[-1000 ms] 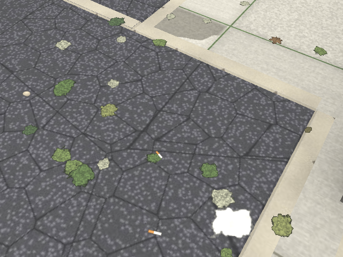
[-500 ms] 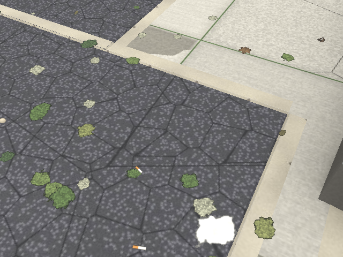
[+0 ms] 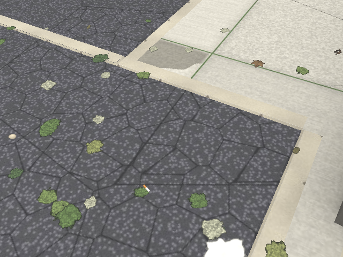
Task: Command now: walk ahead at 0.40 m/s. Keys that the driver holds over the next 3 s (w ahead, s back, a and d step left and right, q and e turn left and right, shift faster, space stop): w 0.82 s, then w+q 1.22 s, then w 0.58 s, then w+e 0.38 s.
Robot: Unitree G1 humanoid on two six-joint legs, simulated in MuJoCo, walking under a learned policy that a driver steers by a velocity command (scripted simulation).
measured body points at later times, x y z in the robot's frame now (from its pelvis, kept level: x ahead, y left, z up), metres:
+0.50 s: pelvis +0.26 +0.03 -0.01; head +0.29 +0.04 +0.44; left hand +0.25 +0.28 -0.16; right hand +0.36 -0.22 -0.14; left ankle +0.33 +0.09 -0.74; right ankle +0.12 -0.08 -0.64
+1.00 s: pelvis +0.55 +0.00 -0.01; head +0.58 -0.01 +0.43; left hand +0.72 +0.23 -0.13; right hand +0.48 -0.24 -0.16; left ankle +0.36 +0.09 -0.67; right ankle +0.64 -0.08 -0.74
